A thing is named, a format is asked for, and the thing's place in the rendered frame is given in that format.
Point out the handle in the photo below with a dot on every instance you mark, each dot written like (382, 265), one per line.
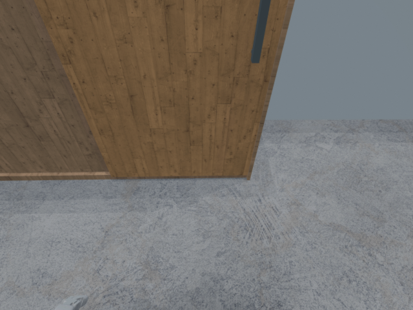
(260, 30)

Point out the wardrobe door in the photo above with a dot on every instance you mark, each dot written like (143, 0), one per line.
(167, 86)
(42, 125)

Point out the left robot hand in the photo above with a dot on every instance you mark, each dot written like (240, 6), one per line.
(73, 303)

